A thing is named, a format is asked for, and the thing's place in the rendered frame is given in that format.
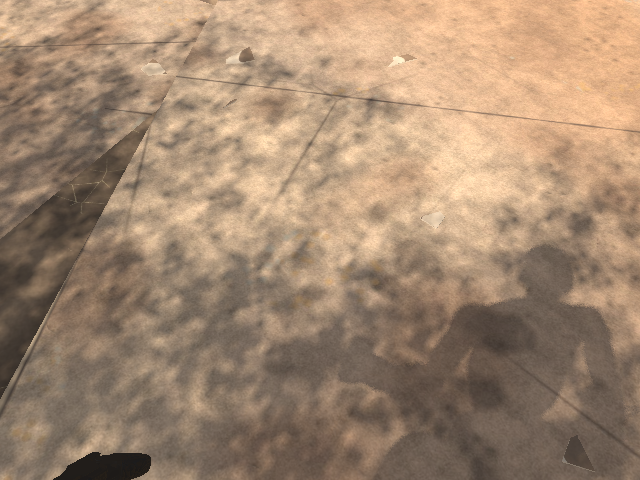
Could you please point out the robot left hand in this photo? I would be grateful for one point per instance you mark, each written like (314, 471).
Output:
(116, 466)

